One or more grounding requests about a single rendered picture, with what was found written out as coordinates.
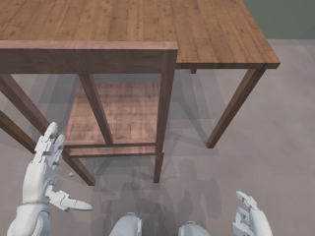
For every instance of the table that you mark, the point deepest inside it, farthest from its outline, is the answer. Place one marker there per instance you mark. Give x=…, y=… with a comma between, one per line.
x=210, y=35

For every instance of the robot right hand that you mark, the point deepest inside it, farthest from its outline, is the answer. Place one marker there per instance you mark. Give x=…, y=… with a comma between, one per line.
x=255, y=222

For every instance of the left robot shin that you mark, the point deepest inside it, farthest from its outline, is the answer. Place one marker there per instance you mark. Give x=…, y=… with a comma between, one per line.
x=130, y=214

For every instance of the chair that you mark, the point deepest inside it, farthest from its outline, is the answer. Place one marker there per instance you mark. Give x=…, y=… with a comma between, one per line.
x=107, y=119

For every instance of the robot left hand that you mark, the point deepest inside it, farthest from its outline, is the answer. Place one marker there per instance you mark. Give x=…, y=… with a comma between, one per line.
x=42, y=170

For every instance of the left robot forearm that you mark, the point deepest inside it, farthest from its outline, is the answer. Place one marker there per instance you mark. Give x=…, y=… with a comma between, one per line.
x=31, y=220

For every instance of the robot left thigh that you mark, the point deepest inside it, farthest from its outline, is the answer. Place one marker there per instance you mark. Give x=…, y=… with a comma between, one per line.
x=128, y=225

